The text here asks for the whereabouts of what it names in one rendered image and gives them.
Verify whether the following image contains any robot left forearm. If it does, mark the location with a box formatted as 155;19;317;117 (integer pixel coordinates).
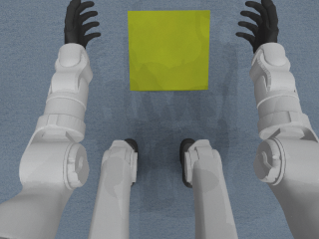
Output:
19;43;93;185

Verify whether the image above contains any robot right upper arm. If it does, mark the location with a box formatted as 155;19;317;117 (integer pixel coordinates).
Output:
253;137;319;239

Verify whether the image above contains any robot left upper arm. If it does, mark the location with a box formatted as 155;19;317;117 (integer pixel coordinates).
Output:
0;141;90;239

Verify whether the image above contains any robot right forearm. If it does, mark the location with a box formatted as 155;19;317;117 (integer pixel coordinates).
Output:
249;42;319;143

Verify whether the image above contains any right robot foot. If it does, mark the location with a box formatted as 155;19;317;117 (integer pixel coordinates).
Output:
179;138;195;188

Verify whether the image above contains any carton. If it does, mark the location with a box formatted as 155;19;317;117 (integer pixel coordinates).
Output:
128;10;210;92

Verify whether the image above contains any robot left shin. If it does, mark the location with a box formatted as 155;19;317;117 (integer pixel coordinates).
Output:
101;139;132;170

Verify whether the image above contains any left robot hand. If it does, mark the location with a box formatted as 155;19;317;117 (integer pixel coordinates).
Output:
64;0;102;50

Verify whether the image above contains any right robot hand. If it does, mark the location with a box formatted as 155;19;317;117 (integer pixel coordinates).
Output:
235;0;279;54

